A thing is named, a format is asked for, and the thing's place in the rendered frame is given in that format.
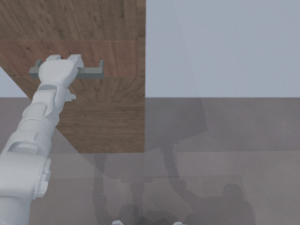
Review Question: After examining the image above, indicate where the robot left upper arm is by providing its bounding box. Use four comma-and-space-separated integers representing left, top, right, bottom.
0, 151, 52, 225

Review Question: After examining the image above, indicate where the handle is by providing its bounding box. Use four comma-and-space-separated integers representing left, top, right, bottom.
28, 59, 104, 79

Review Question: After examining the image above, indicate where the drawer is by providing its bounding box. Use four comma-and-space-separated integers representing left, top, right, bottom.
0, 38, 139, 77

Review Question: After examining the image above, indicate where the robot left hand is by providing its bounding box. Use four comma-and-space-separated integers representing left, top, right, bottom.
38, 54, 84, 102

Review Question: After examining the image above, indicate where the cabinet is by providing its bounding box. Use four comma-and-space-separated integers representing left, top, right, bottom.
0, 0, 146, 154

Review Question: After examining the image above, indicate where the left robot forearm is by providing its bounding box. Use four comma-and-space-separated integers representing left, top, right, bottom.
0, 82, 68, 161

